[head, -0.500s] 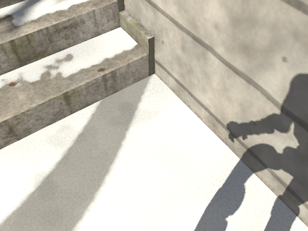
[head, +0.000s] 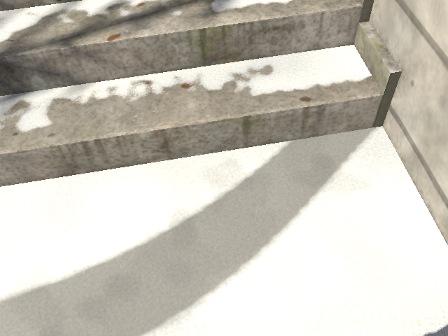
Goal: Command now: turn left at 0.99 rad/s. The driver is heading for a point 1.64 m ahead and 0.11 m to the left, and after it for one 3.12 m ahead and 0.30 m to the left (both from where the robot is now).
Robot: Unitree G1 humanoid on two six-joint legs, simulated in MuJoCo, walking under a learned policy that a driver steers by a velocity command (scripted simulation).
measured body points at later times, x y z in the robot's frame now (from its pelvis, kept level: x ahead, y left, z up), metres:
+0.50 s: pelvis +0.00 +0.04 +0.00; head +0.02 +0.08 +0.45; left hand -0.04 +0.33 -0.13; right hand +0.27 -0.13 -0.08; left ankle -0.04 +0.11 -0.73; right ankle +0.03 -0.10 -0.68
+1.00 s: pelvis +0.01 +0.02 -0.01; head +0.05 +0.00 +0.44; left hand +0.11 +0.32 -0.09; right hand +0.15 -0.24 -0.13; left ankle -0.04 +0.14 -0.68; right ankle +0.01 -0.05 -0.73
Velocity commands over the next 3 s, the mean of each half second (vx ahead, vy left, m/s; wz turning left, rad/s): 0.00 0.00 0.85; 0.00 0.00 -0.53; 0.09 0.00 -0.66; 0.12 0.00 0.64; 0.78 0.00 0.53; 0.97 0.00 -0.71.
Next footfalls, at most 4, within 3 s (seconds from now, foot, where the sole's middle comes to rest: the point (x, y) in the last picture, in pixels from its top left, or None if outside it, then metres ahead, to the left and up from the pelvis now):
0.40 left None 0.00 0.13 -0.77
0.90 right None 0.05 -0.05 -0.77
1.42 left None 0.19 0.11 -0.77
1.88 right None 0.21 -0.09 -0.77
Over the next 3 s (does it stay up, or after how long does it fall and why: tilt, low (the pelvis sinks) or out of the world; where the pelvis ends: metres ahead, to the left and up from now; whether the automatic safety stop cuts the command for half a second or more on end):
stays up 0.80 0.27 -0.03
